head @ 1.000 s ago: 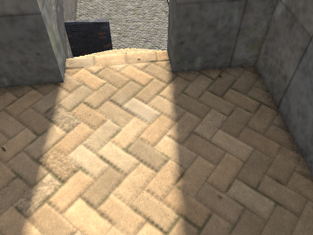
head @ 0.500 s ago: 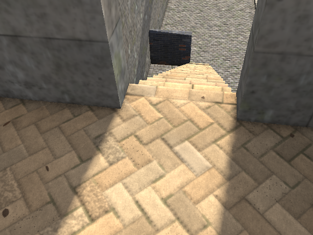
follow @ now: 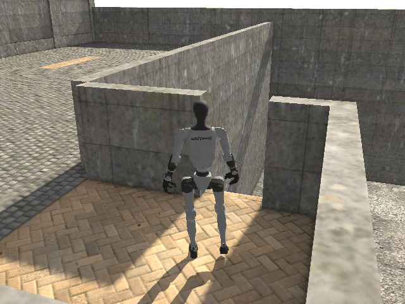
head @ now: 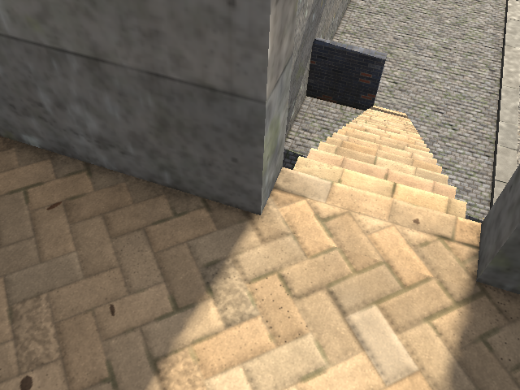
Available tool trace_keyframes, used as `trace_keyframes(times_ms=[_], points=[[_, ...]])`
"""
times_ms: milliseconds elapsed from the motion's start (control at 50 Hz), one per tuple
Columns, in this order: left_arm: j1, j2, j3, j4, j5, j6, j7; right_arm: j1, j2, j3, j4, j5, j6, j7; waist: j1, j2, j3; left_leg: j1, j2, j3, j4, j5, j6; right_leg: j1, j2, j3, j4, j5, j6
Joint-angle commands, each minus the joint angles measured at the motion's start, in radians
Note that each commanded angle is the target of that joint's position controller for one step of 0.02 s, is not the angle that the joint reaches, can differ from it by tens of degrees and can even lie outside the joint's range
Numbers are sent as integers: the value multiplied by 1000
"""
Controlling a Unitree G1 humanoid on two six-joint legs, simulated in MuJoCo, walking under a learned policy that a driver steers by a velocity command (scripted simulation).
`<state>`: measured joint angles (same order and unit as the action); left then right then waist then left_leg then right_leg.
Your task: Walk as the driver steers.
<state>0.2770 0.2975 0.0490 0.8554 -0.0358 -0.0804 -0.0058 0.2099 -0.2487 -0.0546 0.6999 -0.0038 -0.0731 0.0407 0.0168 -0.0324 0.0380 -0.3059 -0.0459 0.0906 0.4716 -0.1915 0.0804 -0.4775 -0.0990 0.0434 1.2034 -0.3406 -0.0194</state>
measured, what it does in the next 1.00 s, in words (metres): walks ahead, turning right: right foot, then left foot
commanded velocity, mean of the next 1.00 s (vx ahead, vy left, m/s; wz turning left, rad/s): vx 0.40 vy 0.00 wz -0.45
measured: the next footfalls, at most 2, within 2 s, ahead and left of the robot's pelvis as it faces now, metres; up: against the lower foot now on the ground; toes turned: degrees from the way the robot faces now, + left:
right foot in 0.42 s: +0.36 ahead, -0.17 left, +0.00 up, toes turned -15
left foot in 0.88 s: +0.70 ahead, -0.05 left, +0.00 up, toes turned -15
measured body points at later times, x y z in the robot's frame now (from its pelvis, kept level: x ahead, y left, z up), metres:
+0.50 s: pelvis +0.26 -0.08 -0.02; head +0.30 -0.09 +0.43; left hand +0.49 +0.14 -0.11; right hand +0.26 -0.36 -0.14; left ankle +0.11 +0.10 -0.64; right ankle +0.32 -0.16 -0.74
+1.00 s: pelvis +0.51 -0.10 +0.00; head +0.53 -0.12 +0.45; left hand +0.75 +0.08 -0.10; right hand +0.51 -0.40 -0.11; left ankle +0.63 -0.05 -0.74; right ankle +0.35 -0.16 -0.66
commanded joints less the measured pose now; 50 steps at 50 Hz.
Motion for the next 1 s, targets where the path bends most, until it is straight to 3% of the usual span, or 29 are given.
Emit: trace_keyframes(times_ms=[20,100,180,300,360,400,420,440,460,480,500,520,540,600,660,680,700,720,740,780,820,860,880,900,920,940,960,980,1000], points=[[76,66,26,-32,2,23,7,11,-99,-35,-24,-6,-45,-2,13,90,-80,134,283,-211,-292,297,151,-104,-52,65,-18,110,11],[-12,49,29,-60,6,30,11,48,-109,-41,25,-16,-51,-25,-8,85,-17,172,267,-88,-331,332,120,-232,-30,105,-159,286,28],[-112,26,21,-91,13,21,-9,61,-129,-43,51,-10,-45,-41,-44,80,18,228,261,2,-352,308,84,-243,-11,55,-376,450,18],[-274,0,4,-190,15,17,-50,142,-162,-55,108,8,-7,-55,-103,67,73,427,330,66,-282,433,74,-327,4,-51,-536,348,-25],[-239,40,22,-224,13,23,-62,110,-209,-62,103,7,13,-68,-52,127,7,444,321,115,-134,842,33,-158,82,-148,-555,208,-72],[-39,111,61,-194,8,30,-51,81,-238,-68,97,17,22,-76,67,166,-109,379,301,134,136,1037,4,124,156,-168,-583,152,-129],[123,180,94,-161,18,39,-32,73,-231,-60,85,16,13,-80,162,96,-197,203,264,136,414,823,-38,411,143,-75,-664,186,-176],[161,292,114,-148,19,44,-7,156,-84,-15,41,-27,-15,-63,80,-187,-276,-229,108,110,777,-61,-93,769,-109,365,-659,222,-311],[163,267,97,-186,35,27,-8,132,-87,-1,18,-9,-63,-42,81,-167,-430,-442,-16,-136,967,-432,-106,918,-252,817,-842,134,-451],[161,195,76,-179,47,19,-11,-6,-176,-24,-2,39,-89,-27,137,-76,-338,-520,45,-212,979,-339,-81,855,-215,689,-900,142,-383],[102,168,68,-190,42,12,-10,-63,-172,-15,-31,37,-99,-23,97,-14,-213,-536,83,-191,890,-244,-66,705,-182,555,-911,201,-346],[28,153,60,-200,37,6,-9,-40,-160,-6,-14,-2,-87,-28,38,40,-143,-476,123,-180,815,-173,-81,543,-143,446,-914,311,-319],[-24,127,49,-226,39,8,-11,-14,-180,-16,-12,-20,-74,-34,0,36,-117,-383,149,-181,749,-136,-94,429,-104,360,-932,395,-303],[-59,142,43,-236,33,6,-7,15,-160,-11,-21,-27,-36,-34,-55,6,-89,-262,149,-148,615,-92,-139,249,-45,264,-979,489,-293],[-61,180,52,-232,34,32,15,-84,-110,13,-59,-42,-25,-36,-39,-23,-63,-173,82,-97,342,55,-168,143,52,125,-909,659,-236],[-7,178,54,-213,17,49,22,-146,-85,21,-63,-37,-25,-33,-2,-18,-77,-159,48,-83,240,148,-164,159,64,120,-869,680,-206],[27,183,55,-201,16,64,29,-176,-84,25,-71,-30,-24,-29,20,-32,-99,-142,18,-80,173,212,-165,183,67,139,-844,653,-186],[106,145,30,-190,151,3,-37,-56,-13,62,-40,-64,4,14,13,-137,-194,-111,25,-106,256,213,-201,227,-4,199,-874,642,-250],[93,154,47,-188,143,-28,-75,-66,-85,42,-39,-68,25,18,8,-101,-109,-204,64,-157,243,185,-203,276,-58,255,-849,667,-262],[71,202,65,-203,100,-59,-89,-139,-170,23,-51,-67,31,-7,7,-49,-79,-295,95,-178,141,136,-188,355,-84,313,-796,700,-235],[82,188,60,-196,74,-43,-85,-154,-143,43,-24,-38,1,-38,38,-41,-86,-310,98,-172,47,182,-165,437,-99,376,-768,642,-211],[50,176,51,-189,75,-28,-83,-162,-133,54,-2,-12,-28,-44,22,-13,-99,-186,82,-133,-57,331,-107,407,-56,360,-718,599,-153],[61,155,39,-190,73,-23,-92,-123,-170,42,17,0,-43,-48,2,17,-151,-14,69,-103,-72,498,-52,354,28,322,-671,647,-98],[129,95,20,-213,65,-24,-88,-62,-257,23,20,8,-60,-58,16,136,-327,319,209,-231,-7,880,140,227,167,213,-527,563,5],[157,79,1,-240,91,-31,-75,68,-271,5,38,-2,-57,-57,-52,257,-506,690,413,-480,-14,893,353,-71,265,127,-273,1,76],[51,100,11,-262,100,-13,-64,197,-227,6,94,-33,-49,-60,-125,201,-474,688,456,-573,-77,698,334,-203,240,94,-48,-404,91],[12,87,12,-272,94,4,-48,164,-229,-3,107,-40,-50,-66,-94,108,-316,523,432,-525,-109,468,247,-253,165,94,77,-350,89],[34,100,14,-240,100,14,-30,58,-148,22,87,-23,-47,-57,-46,96,-231,350,385,-461,-150,368,187,-218,102,106,78,-269,98],[70,77,7,-221,109,16,-26,-61,-43,63,54,4,-47,-43,18,99,-211,226,338,-396,-171,376,145,-128,49,122,-17,-235,110]])
Keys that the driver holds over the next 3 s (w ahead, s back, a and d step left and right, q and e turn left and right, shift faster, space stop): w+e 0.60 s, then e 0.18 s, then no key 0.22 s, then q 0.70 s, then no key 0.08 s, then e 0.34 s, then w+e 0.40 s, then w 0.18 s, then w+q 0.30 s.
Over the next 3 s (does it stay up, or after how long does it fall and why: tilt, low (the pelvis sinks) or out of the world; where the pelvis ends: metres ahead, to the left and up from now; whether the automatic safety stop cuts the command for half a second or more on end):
stays up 0.85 -0.25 0.00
